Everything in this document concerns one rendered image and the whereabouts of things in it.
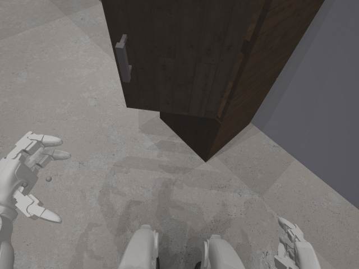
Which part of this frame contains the robot right hand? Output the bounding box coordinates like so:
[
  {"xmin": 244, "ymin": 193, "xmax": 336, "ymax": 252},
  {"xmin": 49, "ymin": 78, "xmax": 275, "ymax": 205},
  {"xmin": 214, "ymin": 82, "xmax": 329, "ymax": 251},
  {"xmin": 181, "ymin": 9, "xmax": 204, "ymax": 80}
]
[{"xmin": 274, "ymin": 217, "xmax": 321, "ymax": 269}]

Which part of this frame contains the right robot thigh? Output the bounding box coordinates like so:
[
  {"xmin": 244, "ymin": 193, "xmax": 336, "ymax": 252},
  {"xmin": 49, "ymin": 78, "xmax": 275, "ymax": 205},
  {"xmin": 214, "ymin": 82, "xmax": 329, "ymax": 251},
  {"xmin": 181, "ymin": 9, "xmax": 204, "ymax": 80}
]
[{"xmin": 202, "ymin": 238, "xmax": 245, "ymax": 269}]

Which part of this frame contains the left robot thigh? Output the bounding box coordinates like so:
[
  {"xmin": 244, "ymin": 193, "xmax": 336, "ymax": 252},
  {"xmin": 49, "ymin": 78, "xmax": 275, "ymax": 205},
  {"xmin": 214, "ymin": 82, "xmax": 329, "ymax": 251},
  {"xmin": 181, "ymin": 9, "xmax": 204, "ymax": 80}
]
[{"xmin": 117, "ymin": 229, "xmax": 159, "ymax": 269}]

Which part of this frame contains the cupboard door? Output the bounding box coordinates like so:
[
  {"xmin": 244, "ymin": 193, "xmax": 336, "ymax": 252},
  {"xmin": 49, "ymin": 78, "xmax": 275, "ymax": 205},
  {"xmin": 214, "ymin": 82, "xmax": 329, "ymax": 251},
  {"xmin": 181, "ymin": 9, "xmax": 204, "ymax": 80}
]
[{"xmin": 101, "ymin": 0, "xmax": 259, "ymax": 119}]

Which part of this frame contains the handle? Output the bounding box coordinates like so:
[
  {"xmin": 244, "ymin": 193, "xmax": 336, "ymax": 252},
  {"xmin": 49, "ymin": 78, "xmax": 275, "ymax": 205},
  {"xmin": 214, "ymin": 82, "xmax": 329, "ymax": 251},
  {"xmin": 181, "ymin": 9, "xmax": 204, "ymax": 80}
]
[{"xmin": 115, "ymin": 34, "xmax": 132, "ymax": 83}]

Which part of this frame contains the robot thigh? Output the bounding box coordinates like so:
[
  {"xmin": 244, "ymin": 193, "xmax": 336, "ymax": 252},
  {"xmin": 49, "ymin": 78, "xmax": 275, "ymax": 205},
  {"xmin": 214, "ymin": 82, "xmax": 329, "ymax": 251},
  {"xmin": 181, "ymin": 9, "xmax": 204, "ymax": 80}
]
[
  {"xmin": 202, "ymin": 238, "xmax": 245, "ymax": 269},
  {"xmin": 117, "ymin": 229, "xmax": 159, "ymax": 269}
]

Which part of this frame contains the robot left forearm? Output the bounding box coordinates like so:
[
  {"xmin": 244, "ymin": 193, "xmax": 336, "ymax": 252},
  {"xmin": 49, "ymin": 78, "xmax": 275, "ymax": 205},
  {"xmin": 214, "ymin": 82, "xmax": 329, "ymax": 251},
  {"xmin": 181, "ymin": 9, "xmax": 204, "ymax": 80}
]
[{"xmin": 0, "ymin": 204, "xmax": 18, "ymax": 269}]

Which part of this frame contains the robot left hand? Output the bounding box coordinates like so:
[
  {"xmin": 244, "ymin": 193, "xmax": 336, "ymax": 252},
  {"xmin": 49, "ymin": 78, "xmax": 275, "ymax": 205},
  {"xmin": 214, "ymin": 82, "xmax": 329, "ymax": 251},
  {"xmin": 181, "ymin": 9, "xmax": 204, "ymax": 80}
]
[{"xmin": 0, "ymin": 131, "xmax": 71, "ymax": 224}]

